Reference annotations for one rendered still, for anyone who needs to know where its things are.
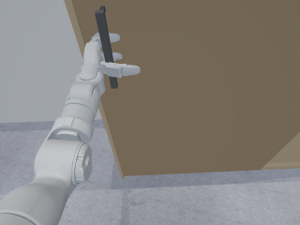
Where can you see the handle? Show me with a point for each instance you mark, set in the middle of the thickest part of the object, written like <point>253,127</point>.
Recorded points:
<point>105,41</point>

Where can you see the robot left forearm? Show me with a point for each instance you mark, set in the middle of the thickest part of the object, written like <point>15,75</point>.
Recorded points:
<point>77,118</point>

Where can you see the left robot upper arm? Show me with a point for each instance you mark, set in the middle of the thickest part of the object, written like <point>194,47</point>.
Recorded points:
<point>61,165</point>

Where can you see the left robot hand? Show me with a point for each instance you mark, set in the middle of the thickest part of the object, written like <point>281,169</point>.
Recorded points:
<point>93,54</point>

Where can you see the wardrobe door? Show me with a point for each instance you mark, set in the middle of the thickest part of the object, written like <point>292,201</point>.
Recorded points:
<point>218,88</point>
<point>289,153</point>

